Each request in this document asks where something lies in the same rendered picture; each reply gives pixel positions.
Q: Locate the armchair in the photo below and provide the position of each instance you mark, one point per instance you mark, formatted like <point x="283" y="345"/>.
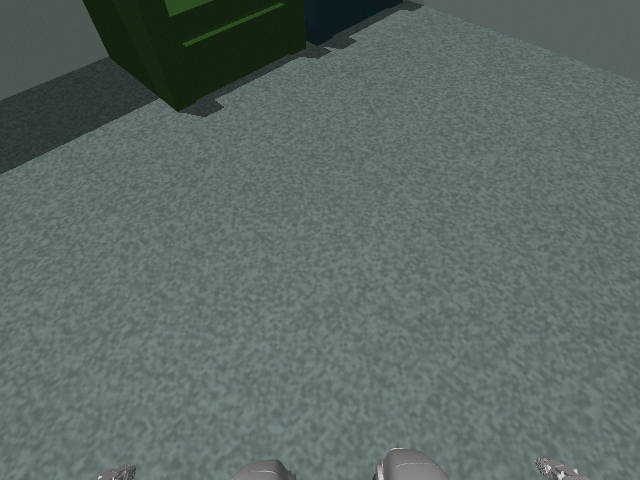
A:
<point x="183" y="50"/>
<point x="326" y="18"/>

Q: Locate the right robot hand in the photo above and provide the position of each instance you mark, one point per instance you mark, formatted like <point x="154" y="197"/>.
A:
<point x="555" y="470"/>

